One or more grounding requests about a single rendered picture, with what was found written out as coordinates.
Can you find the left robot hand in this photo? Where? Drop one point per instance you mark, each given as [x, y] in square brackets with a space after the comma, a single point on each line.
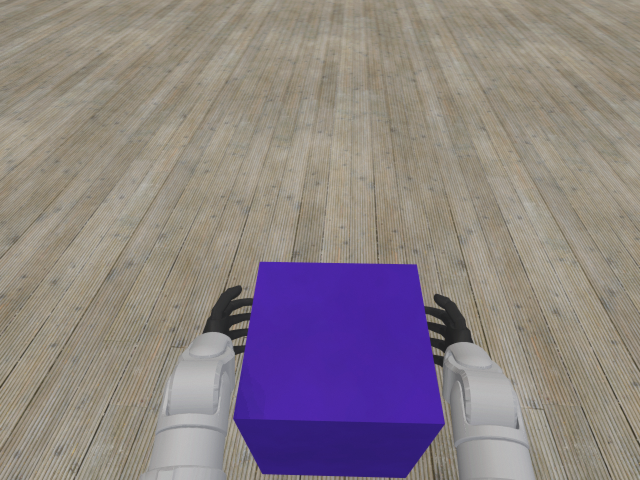
[220, 321]

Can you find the carton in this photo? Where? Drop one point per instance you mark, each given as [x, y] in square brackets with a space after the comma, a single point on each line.
[338, 376]

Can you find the right robot hand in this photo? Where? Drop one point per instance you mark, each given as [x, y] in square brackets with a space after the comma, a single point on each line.
[455, 330]

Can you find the left robot forearm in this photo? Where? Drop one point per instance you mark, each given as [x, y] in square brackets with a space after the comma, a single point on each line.
[193, 418]

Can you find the right robot forearm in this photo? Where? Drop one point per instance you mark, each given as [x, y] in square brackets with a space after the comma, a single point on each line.
[488, 427]

